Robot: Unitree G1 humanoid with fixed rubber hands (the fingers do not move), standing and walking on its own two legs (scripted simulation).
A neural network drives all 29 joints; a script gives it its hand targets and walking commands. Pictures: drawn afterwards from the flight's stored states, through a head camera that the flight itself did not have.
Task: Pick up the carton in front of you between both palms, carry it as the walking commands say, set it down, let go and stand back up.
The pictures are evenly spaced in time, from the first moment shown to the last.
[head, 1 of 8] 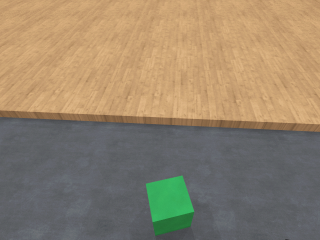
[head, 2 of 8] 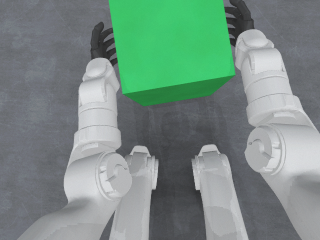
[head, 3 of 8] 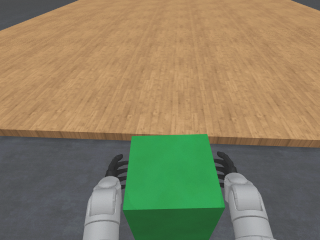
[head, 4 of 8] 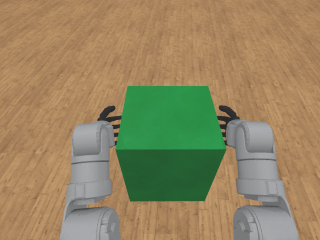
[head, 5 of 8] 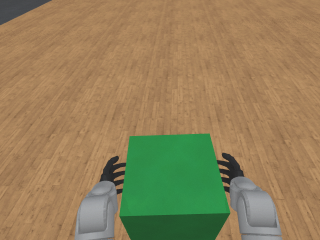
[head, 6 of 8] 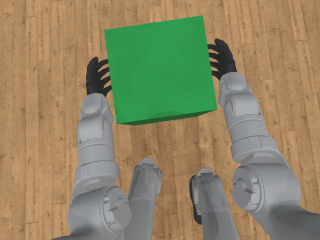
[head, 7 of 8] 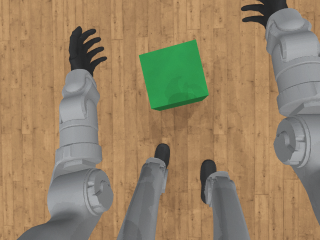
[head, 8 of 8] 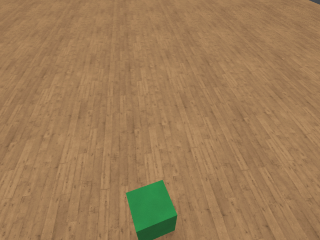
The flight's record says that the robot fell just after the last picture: no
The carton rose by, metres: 0.84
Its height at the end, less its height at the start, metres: +0.09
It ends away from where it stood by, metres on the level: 3.28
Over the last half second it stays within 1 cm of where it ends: yes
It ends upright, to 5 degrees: yes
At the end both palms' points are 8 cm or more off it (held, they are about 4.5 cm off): yes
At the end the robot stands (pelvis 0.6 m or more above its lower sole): yes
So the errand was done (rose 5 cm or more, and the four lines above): yes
